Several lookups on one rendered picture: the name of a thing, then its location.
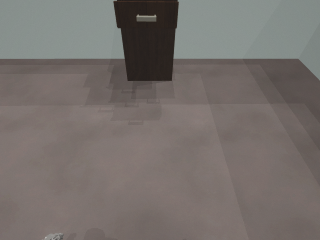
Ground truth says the handle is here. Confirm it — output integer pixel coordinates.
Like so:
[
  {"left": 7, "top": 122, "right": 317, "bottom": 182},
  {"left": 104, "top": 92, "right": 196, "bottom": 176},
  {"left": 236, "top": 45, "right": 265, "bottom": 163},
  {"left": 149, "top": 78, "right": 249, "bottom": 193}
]
[{"left": 136, "top": 14, "right": 157, "bottom": 22}]

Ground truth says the drawer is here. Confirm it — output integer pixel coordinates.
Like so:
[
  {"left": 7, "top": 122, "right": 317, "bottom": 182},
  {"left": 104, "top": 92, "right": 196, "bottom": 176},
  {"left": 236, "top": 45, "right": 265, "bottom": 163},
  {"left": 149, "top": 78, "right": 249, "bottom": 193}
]
[{"left": 113, "top": 0, "right": 179, "bottom": 29}]

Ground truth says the cabinet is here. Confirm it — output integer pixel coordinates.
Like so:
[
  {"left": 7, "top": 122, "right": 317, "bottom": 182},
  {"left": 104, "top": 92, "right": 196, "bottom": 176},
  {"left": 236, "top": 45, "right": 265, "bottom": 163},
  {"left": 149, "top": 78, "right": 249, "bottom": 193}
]
[{"left": 117, "top": 0, "right": 178, "bottom": 81}]

